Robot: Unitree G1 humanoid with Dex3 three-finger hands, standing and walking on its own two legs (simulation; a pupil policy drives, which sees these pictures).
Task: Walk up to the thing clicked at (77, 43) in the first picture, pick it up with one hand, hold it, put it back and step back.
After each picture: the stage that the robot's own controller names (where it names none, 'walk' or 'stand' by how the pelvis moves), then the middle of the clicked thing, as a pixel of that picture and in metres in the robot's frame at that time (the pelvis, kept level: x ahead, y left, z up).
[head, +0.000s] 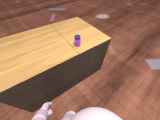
stand; (77, 41) +0.76 +0.19 -0.03
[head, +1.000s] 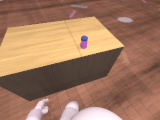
rise first; (84, 42) +0.70 +0.13 -0.01
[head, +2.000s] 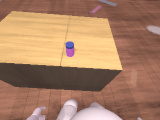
rise first; (70, 49) +0.50 +0.22 +0.01
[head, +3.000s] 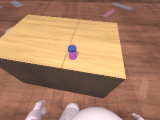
stand; (72, 52) +0.50 +0.19 +0.01
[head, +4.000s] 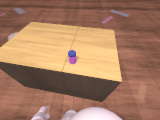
stand; (72, 57) +0.50 +0.19 -0.03
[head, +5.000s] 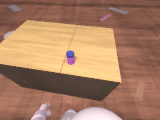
stand; (70, 57) +0.48 +0.20 -0.03
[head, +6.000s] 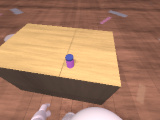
stand; (69, 61) +0.46 +0.20 -0.03
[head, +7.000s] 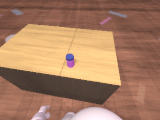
stand; (70, 60) +0.47 +0.20 -0.03
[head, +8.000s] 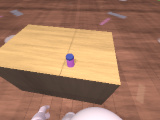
rise first; (70, 60) +0.47 +0.20 -0.03
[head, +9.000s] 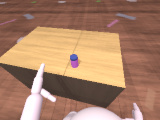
rise first; (74, 61) +0.47 +0.20 -0.03
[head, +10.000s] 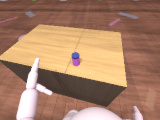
go down; (75, 59) +0.48 +0.19 -0.02
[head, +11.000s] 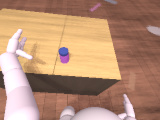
go down; (64, 55) +0.46 +0.18 +0.01
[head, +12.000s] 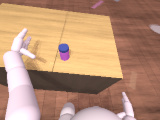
close in; (64, 52) +0.46 +0.18 +0.03
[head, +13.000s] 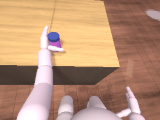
close; (55, 42) +0.50 +0.20 +0.06
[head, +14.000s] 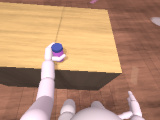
lift; (58, 53) +0.44 +0.21 +0.05
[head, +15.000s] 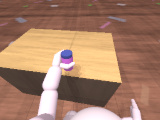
lift; (67, 60) +0.34 +0.16 +0.16
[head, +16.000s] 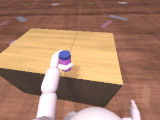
hold; (65, 61) +0.33 +0.17 +0.16
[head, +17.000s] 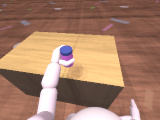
hold; (67, 57) +0.33 +0.16 +0.20
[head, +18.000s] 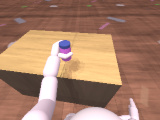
crouch; (65, 51) +0.39 +0.18 +0.19
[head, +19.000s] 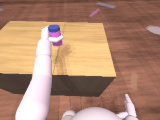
lower; (55, 35) +0.50 +0.21 +0.19
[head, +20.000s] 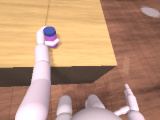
lower; (51, 38) +0.53 +0.20 +0.07
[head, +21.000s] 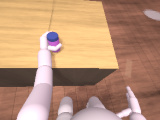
lower; (54, 42) +0.50 +0.20 +0.06
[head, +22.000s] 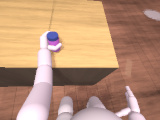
lower; (54, 42) +0.51 +0.20 +0.06
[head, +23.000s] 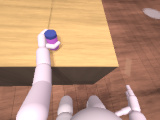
lower; (52, 40) +0.51 +0.21 +0.06
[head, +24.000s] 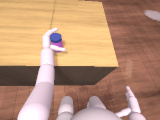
open; (57, 43) +0.51 +0.19 +0.06
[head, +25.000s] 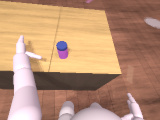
sink last; (62, 50) +0.47 +0.18 +0.04
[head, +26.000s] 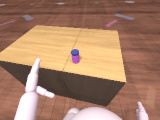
stand; (75, 56) +0.50 +0.18 +0.02
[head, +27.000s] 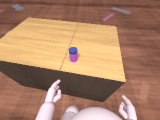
stand; (73, 54) +0.49 +0.18 +0.02
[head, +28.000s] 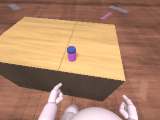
stand; (71, 54) +0.48 +0.18 +0.03
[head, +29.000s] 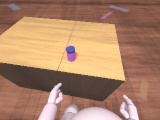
stand; (71, 54) +0.48 +0.19 +0.04
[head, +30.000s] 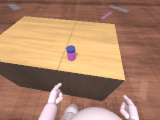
stand; (71, 53) +0.48 +0.19 +0.04
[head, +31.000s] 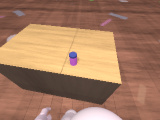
stand; (73, 58) +0.49 +0.18 -0.02
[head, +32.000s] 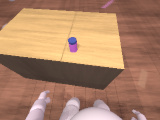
walk; (73, 45) +0.55 +0.18 +0.01
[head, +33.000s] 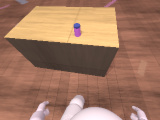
walk; (77, 30) +0.78 +0.22 +0.00
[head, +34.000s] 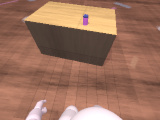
stand; (85, 20) +1.11 +0.16 -0.01
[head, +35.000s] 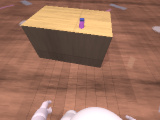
stand; (81, 23) +1.09 +0.20 -0.03
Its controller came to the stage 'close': yes
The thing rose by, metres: 0.22
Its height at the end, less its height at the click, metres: +0.00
